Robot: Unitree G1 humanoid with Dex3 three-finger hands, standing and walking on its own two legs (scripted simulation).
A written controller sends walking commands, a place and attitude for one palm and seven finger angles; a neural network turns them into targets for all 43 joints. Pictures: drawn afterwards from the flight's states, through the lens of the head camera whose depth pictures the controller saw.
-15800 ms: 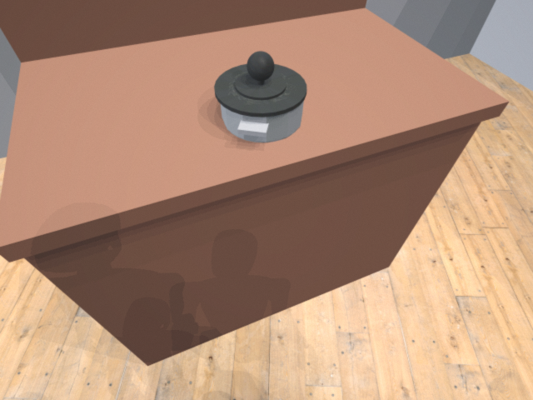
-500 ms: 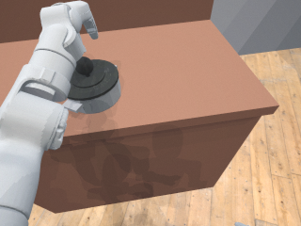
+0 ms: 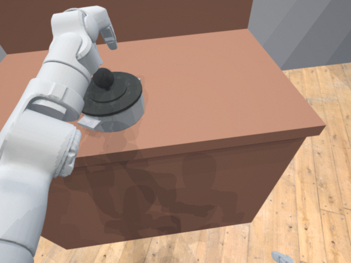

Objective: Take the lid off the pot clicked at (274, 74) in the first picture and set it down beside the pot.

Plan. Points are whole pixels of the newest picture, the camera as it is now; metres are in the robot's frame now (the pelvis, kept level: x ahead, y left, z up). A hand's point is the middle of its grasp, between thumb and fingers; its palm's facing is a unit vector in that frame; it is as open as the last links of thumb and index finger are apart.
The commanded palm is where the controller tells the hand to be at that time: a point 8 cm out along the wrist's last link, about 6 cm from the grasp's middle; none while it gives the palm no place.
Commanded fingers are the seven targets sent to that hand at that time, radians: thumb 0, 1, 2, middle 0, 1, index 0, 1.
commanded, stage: move the open hand above the knob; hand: left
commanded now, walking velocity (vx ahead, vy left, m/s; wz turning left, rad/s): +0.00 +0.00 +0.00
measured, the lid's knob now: (103, 78) +0.51 +0.17 +0.17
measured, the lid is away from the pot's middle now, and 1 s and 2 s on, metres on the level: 0.00 0.00 0.00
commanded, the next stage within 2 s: lower the open fingers around the knob in 0.16 s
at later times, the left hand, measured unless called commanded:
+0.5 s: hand (101, 53) +0.49 +0.15 +0.25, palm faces -0.26 -0.13 -0.96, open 10.1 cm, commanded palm +0.47 +0.16 +0.30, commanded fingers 0.00 -0.43 1.74 -0.89 -0.08 -0.89 -0.08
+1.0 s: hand (98, 72) +0.48 +0.17 +0.21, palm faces -0.32 -0.14 -0.94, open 10.1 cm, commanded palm +0.47 +0.17 +0.27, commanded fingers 0.00 -0.43 1.74 -0.89 -0.08 -0.89 -0.08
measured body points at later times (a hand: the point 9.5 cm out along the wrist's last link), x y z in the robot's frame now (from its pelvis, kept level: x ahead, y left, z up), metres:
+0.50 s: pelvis +0.01 +0.00 +0.00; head +0.03 -0.03 +0.45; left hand +0.50 +0.15 +0.30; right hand +0.06 -0.26 -0.14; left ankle +0.02 +0.12 -0.74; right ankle -0.05 -0.14 -0.74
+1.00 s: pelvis +0.00 +0.00 +0.00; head +0.03 -0.02 +0.45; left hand +0.49 +0.17 +0.27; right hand +0.10 -0.26 -0.13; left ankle +0.02 +0.12 -0.74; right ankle -0.05 -0.14 -0.74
